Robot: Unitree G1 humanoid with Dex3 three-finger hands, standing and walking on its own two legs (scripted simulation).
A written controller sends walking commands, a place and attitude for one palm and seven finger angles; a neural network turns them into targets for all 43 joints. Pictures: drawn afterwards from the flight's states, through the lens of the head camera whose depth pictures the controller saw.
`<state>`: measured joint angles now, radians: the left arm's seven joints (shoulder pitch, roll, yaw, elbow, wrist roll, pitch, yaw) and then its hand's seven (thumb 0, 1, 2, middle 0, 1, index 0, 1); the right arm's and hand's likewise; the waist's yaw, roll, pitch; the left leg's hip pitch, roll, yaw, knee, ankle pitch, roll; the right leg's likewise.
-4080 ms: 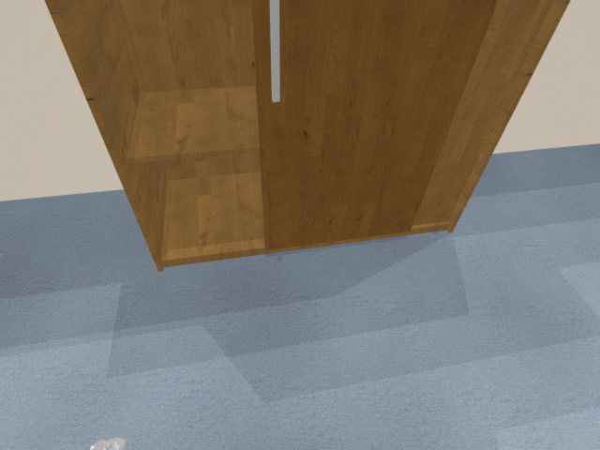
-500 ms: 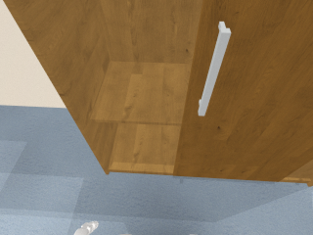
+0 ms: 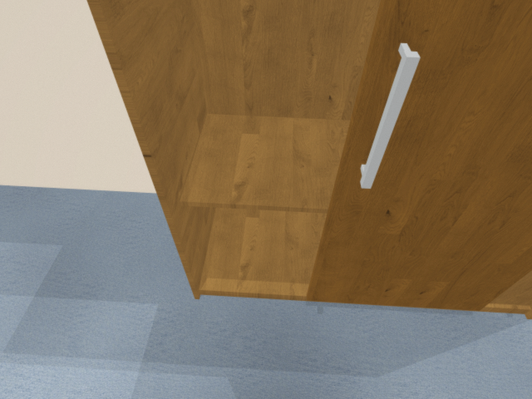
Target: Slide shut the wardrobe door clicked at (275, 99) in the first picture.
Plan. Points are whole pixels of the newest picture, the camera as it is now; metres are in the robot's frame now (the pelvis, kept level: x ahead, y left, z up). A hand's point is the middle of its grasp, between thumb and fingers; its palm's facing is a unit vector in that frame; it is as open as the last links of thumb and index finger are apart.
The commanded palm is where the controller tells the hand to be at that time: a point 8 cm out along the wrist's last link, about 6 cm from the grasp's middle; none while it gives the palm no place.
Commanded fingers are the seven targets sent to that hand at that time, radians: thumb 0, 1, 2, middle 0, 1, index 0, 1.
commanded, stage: come to a stop and stand still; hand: right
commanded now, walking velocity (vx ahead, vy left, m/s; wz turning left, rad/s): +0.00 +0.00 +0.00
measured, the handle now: (382, 125) +0.56 -0.18 +0.12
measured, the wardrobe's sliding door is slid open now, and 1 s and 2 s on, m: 0.43 0.43 0.43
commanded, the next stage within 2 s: look again from close up in 1.10 s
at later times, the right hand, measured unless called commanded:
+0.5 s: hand out of the picture -0.05 -0.16 -0.17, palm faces +0.06 +0.99 -0.15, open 7.4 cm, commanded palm none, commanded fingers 0.00 -0.90 -0.90 0.20 0.30 0.20 0.30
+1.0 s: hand out of the picture -0.02 -0.22 -0.18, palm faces +0.05 +0.98 -0.18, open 7.4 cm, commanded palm none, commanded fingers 0.00 -0.90 -0.90 0.20 0.30 0.20 0.30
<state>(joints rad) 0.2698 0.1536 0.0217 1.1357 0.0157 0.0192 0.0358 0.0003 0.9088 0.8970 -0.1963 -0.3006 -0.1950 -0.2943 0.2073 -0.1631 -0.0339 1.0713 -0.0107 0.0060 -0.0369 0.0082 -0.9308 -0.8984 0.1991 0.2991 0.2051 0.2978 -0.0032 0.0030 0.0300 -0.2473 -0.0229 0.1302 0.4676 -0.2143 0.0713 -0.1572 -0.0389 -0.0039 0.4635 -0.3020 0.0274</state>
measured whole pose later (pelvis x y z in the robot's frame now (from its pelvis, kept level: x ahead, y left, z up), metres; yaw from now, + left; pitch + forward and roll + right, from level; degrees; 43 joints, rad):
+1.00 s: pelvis -0.02 -0.06 +0.00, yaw +1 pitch -2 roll +0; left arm 0.36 0.11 -0.02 1.09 0.02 -0.04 0.03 0.01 0.92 0.90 -0.20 -0.30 -0.20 -0.29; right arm 0.34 -0.11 -0.01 1.11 -0.02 -0.02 -0.04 0.00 -0.91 -0.90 0.19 0.30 0.20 0.30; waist 0.00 -0.01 -0.02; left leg -0.27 0.06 0.07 0.50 -0.19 -0.01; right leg -0.18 0.04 -0.06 0.49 -0.28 -0.05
